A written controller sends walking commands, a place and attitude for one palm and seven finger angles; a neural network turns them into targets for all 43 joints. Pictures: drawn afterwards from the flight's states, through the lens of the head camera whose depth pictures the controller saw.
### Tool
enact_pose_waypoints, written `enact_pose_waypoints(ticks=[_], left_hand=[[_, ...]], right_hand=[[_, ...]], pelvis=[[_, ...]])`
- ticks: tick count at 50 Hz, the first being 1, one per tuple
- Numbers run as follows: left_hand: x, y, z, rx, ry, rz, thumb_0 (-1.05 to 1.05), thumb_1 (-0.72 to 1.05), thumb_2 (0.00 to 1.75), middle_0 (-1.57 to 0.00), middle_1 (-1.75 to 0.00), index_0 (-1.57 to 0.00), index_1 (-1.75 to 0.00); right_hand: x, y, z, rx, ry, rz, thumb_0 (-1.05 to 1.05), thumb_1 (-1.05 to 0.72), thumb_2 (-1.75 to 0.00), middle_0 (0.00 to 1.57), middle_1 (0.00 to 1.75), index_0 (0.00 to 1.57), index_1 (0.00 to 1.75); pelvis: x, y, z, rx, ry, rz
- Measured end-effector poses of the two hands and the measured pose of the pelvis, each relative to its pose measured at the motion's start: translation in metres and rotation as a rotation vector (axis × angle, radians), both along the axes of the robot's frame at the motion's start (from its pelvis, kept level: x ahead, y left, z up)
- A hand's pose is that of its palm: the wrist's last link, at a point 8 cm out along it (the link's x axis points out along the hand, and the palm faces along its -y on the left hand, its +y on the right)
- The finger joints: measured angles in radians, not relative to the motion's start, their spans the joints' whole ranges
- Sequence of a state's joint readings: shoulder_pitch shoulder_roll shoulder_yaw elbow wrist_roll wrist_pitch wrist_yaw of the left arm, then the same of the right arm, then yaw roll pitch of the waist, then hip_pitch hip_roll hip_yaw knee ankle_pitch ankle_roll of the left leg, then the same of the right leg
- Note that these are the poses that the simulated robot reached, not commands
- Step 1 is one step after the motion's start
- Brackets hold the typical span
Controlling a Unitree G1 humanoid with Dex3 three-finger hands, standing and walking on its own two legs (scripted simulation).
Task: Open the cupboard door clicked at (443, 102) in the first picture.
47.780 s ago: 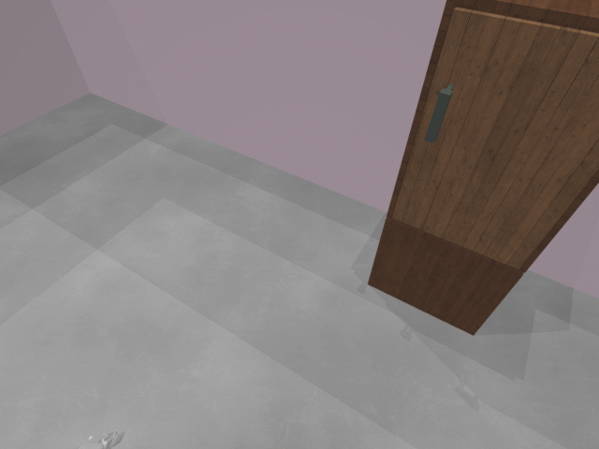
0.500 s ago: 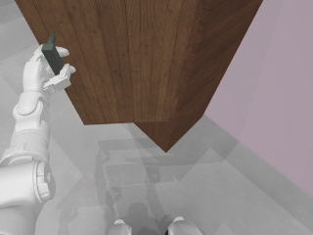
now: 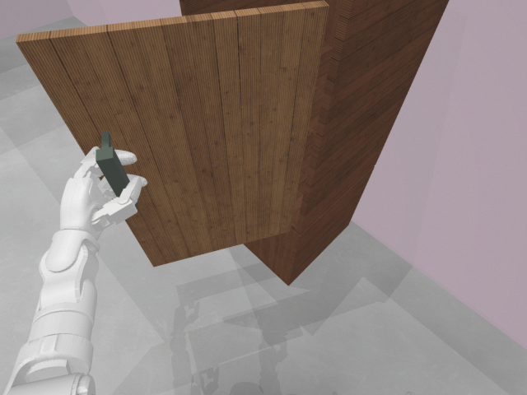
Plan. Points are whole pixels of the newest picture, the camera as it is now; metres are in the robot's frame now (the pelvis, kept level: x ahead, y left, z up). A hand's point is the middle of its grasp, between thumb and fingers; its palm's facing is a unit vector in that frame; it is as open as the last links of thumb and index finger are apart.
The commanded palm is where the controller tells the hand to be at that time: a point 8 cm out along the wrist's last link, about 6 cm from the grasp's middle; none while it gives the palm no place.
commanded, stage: pull the door open along its arc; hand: left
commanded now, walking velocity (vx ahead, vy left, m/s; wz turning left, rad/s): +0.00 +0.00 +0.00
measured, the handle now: (118, 171) +0.44 +0.23 +0.08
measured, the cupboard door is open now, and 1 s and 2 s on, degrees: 62 91 94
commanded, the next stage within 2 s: open thumb and fingers to let go in 0.48 s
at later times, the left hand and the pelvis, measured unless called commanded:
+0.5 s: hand (196, 277) +0.26 +0.09 +0.09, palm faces +0.43 -0.90 +0.04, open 6.6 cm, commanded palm +0.20 +0.14 +0.08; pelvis +0.01 -0.03 +0.01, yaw +3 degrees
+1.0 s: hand (202, 276) +0.26 +0.08 +0.09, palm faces +0.45 -0.89 +0.01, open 10.7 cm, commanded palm +0.22 +0.12 +0.08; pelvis -0.01 -0.04 +0.00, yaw +5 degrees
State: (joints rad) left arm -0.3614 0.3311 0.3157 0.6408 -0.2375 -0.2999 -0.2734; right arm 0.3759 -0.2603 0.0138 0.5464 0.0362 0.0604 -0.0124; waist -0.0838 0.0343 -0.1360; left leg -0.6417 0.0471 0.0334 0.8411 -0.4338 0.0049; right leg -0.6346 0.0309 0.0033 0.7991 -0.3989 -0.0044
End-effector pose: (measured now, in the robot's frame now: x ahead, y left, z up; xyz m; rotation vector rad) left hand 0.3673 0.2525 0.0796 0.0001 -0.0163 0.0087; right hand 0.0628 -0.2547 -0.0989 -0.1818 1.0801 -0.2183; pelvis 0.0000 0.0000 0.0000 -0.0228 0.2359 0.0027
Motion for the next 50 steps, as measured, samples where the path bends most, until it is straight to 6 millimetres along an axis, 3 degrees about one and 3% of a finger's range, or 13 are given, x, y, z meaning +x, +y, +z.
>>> enact_pose_waypoints(ticks=[11, 18, 24, 37, 43, 50], left_hand=[[-0.090, -0.064, 0.000, -0.111, -0.006, 0.267, 0.04, 0.65, 0.70, -0.33, -1.32, -0.34, -1.28], [-0.131, -0.105, 0.006, -0.064, 0.042, 0.361, 0.05, 0.63, 0.68, -0.33, -1.27, -0.34, -1.31], [-0.146, -0.126, 0.008, -0.053, 0.063, 0.420, 0.05, 0.62, 0.68, -0.33, -1.25, -0.34, -1.31], [-0.144, -0.136, 0.006, 0.010, 0.030, 0.486, 0.03, 0.65, 0.78, -0.34, -1.29, -0.34, -1.31], [-0.145, -0.134, 0.006, -0.007, 0.035, 0.456, 0.02, 0.42, 0.69, -0.34, -1.27, -0.35, -1.29], [-0.145, -0.135, 0.006, -0.018, 0.021, 0.455, 0.01, 0.01, 0.51, -0.32, -1.24, -0.33, -1.25]], right_hand=[[0.096, 0.027, 0.023, 0.071, -0.273, 0.165, 0.01, -0.90, -0.90, 0.20, 0.30, 0.20, 0.30], [0.128, 0.039, 0.037, 0.099, -0.344, 0.234, 0.01, -0.90, -0.90, 0.20, 0.30, 0.20, 0.30], [0.131, 0.031, 0.034, 0.090, -0.316, 0.246, 0.01, -0.90, -0.90, 0.20, 0.30, 0.20, 0.30], [0.108, -0.003, 0.005, 0.033, -0.193, 0.254, 0.01, -0.90, -0.90, 0.20, 0.30, 0.20, 0.30], [0.100, -0.004, 0.007, 0.034, -0.204, 0.234, 0.01, -0.90, -0.90, 0.20, 0.30, 0.20, 0.30], [0.102, 0.005, 0.012, 0.035, -0.245, 0.247, 0.01, -0.90, -0.90, 0.20, 0.30, 0.20, 0.30]], pelvis=[[0.002, -0.006, 0.005, 0.019, -0.070, 0.015], [0.004, -0.018, 0.007, 0.028, -0.115, 0.030], [0.009, -0.031, 0.007, 0.032, -0.139, 0.047], [0.002, -0.046, 0.003, 0.048, -0.128, 0.085], [-0.002, -0.046, 0.005, 0.047, -0.138, 0.083], [-0.008, -0.040, 0.005, 0.043, -0.147, 0.083]])
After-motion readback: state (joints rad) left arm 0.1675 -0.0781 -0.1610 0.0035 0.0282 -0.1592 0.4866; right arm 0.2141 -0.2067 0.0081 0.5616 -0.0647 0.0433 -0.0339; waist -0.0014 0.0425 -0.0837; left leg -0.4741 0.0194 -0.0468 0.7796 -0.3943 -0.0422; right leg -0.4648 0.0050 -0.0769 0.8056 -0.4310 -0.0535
